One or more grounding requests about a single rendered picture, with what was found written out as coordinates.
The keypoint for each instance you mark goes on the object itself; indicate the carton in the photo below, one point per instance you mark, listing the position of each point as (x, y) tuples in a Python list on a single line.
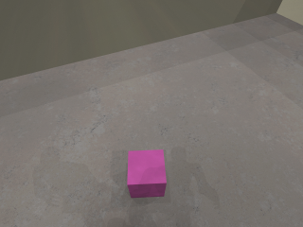
[(146, 177)]

